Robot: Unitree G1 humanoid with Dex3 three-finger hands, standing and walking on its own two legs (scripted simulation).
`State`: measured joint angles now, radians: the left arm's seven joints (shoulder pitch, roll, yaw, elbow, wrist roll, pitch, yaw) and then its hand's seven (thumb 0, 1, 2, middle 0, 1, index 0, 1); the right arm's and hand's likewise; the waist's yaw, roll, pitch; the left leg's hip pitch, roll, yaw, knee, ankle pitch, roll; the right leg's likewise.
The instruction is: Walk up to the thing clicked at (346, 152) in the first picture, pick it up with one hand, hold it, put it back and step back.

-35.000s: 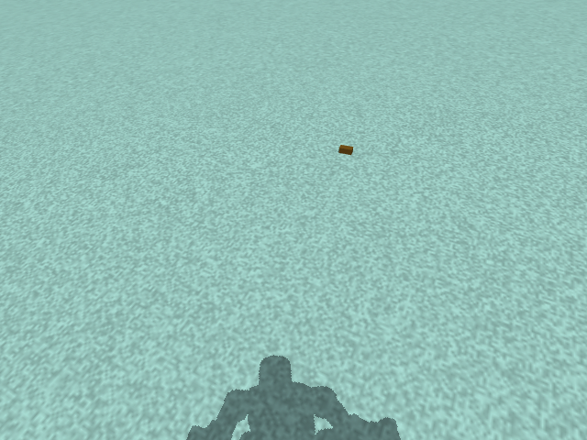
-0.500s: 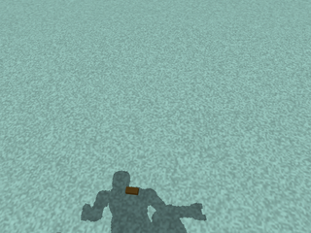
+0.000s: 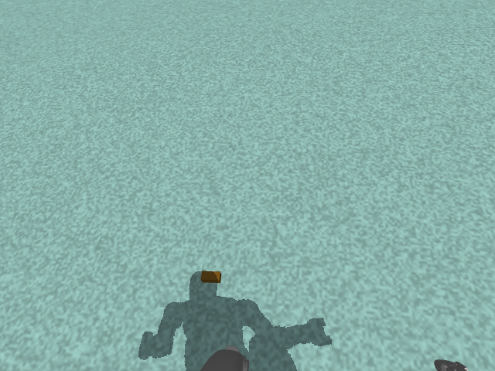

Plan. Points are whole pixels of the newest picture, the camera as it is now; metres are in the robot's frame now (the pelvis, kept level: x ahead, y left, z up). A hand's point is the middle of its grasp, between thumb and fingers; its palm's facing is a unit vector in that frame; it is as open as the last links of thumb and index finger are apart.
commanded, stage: step back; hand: left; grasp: from above
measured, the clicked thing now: (211, 277) +0.55 +0.22 -0.74
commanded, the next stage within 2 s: none
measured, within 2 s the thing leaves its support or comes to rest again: neither
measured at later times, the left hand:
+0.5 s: hand out of the picture -0.04 +0.28 -0.14, palm faces +0.05 -0.92 -0.38, open 7.4 cm
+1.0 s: hand out of the picture -0.20 +0.27 -0.14, palm faces +0.08 -0.90 -0.42, open 7.4 cm
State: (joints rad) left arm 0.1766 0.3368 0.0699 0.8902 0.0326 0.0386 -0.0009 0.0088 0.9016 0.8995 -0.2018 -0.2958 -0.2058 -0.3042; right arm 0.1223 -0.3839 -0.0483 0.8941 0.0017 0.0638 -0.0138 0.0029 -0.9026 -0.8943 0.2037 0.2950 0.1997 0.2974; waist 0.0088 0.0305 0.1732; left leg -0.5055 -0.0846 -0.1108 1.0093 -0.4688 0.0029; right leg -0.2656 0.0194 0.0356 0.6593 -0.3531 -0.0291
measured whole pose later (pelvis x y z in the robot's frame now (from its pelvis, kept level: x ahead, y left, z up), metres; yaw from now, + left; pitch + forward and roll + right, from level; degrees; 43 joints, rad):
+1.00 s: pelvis -0.31 -0.01 -0.01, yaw +5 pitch -3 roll +2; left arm 0.11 0.40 0.07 0.78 0.02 0.06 0.03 0.01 0.90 0.90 -0.20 -0.30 -0.21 -0.30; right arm 0.18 -0.37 -0.05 0.89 -0.02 0.05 -0.01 0.00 -0.90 -0.89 0.20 0.29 0.20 0.30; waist 0.02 -0.04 0.21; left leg -0.27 -0.07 -0.01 0.66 -0.34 0.02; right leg -0.44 -0.06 0.04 0.77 -0.34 0.00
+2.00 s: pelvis -0.51 -0.05 +0.01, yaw +5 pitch -3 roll -1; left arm 0.24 0.35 0.07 0.98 0.04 -0.03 -0.01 0.01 0.90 0.90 -0.20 -0.30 -0.21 -0.30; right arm 0.21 -0.38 -0.06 0.99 -0.03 0.01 0.01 0.00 -0.90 -0.89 0.20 0.30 0.20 0.30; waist 0.03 0.03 0.05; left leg -0.36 -0.02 -0.10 0.86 -0.47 0.01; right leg -0.24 0.01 -0.04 0.56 -0.28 -0.04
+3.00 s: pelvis -0.48 -0.02 +0.02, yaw +4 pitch -3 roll +0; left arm 0.10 0.35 0.00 1.15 0.01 -0.01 -0.01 0.01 0.90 0.90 -0.20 -0.30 -0.20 -0.30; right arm 0.08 -0.34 -0.01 1.16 -0.01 -0.01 0.02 0.00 -0.90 -0.89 0.20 0.29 0.20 0.30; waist 0.00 0.00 0.06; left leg -0.15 0.02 0.01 0.33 -0.13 -0.01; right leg -0.08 -0.02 0.01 0.32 -0.19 0.03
